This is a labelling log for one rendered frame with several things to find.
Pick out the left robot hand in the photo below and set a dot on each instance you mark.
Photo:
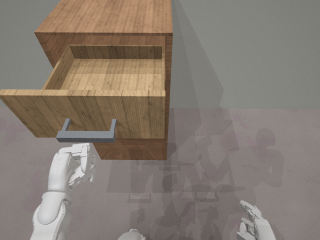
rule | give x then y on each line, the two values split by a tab
79	159

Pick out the right robot hand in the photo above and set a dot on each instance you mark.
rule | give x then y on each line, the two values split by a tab
260	229

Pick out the handle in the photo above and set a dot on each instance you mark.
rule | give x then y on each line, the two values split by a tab
65	136

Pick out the cabinet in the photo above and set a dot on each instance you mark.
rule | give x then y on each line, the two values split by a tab
114	22

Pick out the drawer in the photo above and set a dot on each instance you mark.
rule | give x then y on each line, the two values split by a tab
91	85

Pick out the robot left forearm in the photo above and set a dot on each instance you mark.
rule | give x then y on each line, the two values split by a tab
52	217

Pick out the left robot shin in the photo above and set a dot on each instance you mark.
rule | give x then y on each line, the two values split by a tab
133	230

